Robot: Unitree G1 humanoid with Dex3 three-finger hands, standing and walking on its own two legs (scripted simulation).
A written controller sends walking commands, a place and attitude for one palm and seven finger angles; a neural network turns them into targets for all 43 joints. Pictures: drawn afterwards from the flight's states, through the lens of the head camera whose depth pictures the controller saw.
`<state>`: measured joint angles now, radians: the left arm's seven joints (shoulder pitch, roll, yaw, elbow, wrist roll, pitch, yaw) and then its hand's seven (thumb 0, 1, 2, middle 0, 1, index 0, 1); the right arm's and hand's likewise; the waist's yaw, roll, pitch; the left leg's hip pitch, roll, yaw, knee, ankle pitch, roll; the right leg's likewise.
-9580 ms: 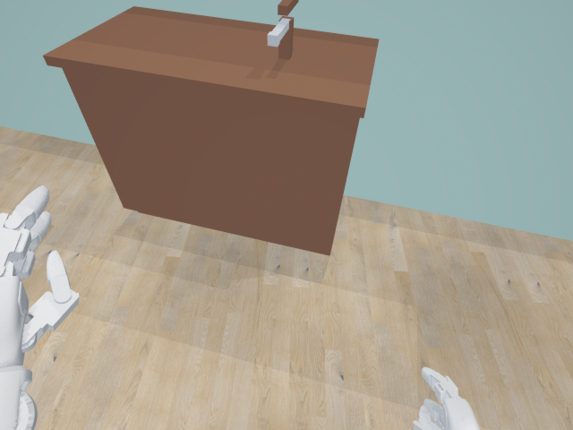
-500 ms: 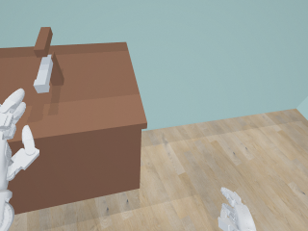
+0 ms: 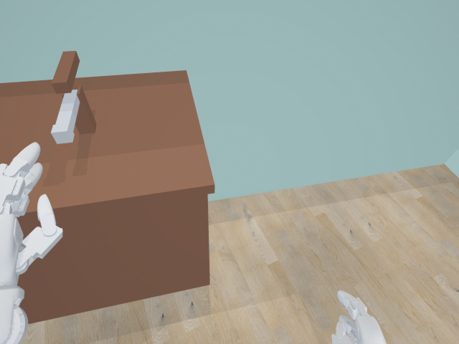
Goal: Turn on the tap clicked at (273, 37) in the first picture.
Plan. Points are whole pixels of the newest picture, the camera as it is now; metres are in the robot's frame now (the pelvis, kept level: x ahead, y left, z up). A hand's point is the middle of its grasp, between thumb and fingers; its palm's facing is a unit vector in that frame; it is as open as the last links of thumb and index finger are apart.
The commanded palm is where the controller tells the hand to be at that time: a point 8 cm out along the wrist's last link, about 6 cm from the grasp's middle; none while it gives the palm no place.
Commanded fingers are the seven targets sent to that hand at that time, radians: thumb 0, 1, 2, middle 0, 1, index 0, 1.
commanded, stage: look again from close up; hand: left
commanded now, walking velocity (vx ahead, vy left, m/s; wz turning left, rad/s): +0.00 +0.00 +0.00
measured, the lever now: (63, 133) +0.44 +0.36 +0.11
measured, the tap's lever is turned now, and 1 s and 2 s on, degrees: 0 0 0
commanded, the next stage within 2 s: shuffle to correct the standing spot in 0.22 s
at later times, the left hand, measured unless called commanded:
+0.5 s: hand (58, 233) +0.22 +0.25 +0.15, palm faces +0.39 -0.85 -0.36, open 7.4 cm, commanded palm +0.17 +0.28 +0.17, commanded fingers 0.00 0.90 0.90 -0.20 -0.30 -0.20 -0.30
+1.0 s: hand (82, 182) +0.29 +0.25 +0.16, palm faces +0.31 -0.85 -0.42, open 7.4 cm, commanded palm +0.24 +0.29 +0.17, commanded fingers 0.00 0.90 0.90 -0.20 -0.30 -0.20 -0.30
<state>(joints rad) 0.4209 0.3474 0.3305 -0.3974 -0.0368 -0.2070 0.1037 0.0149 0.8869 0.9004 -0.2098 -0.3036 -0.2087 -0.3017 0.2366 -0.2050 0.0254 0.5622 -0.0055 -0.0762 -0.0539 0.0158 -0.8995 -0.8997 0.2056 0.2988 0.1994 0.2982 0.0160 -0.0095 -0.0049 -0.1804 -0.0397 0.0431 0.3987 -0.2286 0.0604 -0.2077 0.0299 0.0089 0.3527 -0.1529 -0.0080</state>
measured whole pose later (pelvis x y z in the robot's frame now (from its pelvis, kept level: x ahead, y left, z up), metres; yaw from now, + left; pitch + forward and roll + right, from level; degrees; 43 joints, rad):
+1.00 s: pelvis +0.06 +0.02 -0.02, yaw -6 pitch +0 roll +0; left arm 0.47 0.38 0.39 -0.47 -0.03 -0.25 0.12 0.01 0.89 0.90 -0.21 -0.30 -0.21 -0.30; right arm 0.25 -0.19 0.00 0.59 0.00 -0.08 -0.02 0.02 -0.90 -0.90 0.20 0.30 0.20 0.30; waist -0.01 -0.02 0.01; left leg -0.17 -0.05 0.11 0.55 -0.38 0.09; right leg -0.47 0.00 -0.03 1.04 -0.45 -0.02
